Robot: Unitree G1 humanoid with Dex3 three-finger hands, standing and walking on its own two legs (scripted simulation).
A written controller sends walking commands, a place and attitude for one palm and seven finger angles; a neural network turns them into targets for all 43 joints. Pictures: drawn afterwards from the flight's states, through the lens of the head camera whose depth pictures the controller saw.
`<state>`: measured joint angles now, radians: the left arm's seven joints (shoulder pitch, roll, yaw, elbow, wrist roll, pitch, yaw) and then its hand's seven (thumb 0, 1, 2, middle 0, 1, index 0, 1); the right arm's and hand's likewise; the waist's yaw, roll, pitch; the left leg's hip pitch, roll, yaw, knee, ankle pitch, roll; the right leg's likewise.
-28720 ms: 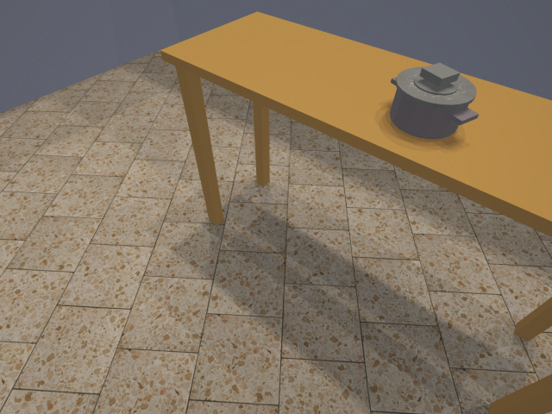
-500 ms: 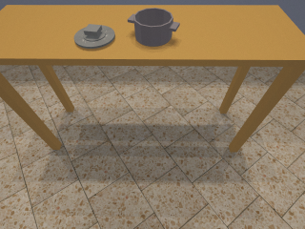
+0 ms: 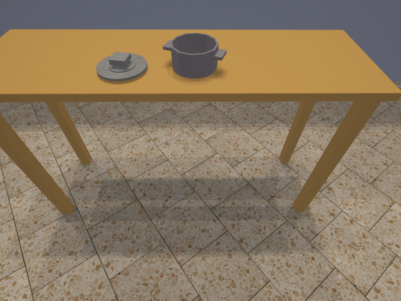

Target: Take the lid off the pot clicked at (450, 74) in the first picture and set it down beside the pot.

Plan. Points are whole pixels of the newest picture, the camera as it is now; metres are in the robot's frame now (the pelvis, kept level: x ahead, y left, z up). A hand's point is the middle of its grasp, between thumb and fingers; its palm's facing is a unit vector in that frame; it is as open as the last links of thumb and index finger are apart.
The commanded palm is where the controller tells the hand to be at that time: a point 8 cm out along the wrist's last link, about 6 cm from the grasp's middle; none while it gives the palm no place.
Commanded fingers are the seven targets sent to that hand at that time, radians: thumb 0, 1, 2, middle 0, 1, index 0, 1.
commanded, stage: let the arm hang, fingers relaxed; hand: left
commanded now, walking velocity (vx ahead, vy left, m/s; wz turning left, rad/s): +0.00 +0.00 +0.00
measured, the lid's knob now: (120, 58) +0.78 +0.29 +0.08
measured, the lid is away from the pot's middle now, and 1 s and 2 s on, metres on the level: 0.24 0.24 0.24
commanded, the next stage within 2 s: look to check the result in 0.02 s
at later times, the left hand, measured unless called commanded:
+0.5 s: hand out of the picture -0.01 +0.17 -0.18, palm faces +0.04 -0.98 -0.18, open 7.4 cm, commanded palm none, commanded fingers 0.00 0.90 0.90 -0.20 -0.30 -0.20 -0.30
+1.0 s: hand out of the picture +0.00 +0.18 -0.17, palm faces +0.04 -0.98 -0.20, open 7.4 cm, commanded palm none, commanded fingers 0.00 0.90 0.90 -0.20 -0.30 -0.20 -0.30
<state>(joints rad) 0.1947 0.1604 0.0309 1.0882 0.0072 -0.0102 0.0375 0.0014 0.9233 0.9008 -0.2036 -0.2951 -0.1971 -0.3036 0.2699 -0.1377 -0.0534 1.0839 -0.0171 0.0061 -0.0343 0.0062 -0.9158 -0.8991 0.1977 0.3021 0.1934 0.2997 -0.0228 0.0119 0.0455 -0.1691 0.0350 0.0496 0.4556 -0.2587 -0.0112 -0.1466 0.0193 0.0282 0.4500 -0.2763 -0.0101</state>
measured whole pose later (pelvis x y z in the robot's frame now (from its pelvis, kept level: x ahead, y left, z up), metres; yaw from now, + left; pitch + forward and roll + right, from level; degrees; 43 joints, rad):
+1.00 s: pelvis -0.01 +0.01 +0.00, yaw +0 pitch -1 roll +0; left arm 0.25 0.14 0.02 1.13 0.01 -0.01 0.04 0.01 0.91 0.90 -0.20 -0.29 -0.20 -0.30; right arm 0.29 -0.11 -0.05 1.11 -0.02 0.00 -0.04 0.01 -0.91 -0.90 0.20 0.30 0.19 0.30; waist -0.02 0.01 0.05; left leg -0.19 0.02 0.05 0.44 -0.24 0.00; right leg -0.16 0.01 0.02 0.44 -0.26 0.00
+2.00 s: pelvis -0.01 +0.01 +0.00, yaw +0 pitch -2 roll +0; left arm 0.25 0.14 0.02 1.13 0.01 -0.02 0.04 0.01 0.91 0.90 -0.20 -0.29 -0.20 -0.30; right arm 0.28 -0.12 -0.05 1.12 -0.02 0.00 -0.04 0.00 -0.91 -0.90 0.20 0.30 0.19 0.30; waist -0.01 0.01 0.05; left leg -0.17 0.02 0.04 0.43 -0.23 0.00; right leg -0.15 0.01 0.02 0.42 -0.24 0.00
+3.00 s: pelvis -0.02 +0.01 +0.00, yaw +1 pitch -2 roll +0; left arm 0.24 0.18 0.03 1.13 0.01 -0.02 0.03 0.00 0.90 0.90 -0.20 -0.29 -0.20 -0.30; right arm 0.25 -0.15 -0.05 1.12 -0.02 0.00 -0.03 0.00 -0.91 -0.90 0.20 0.30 0.19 0.30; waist -0.02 0.00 0.05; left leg -0.17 0.02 0.04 0.41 -0.21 0.00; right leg -0.14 0.00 0.02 0.40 -0.22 0.01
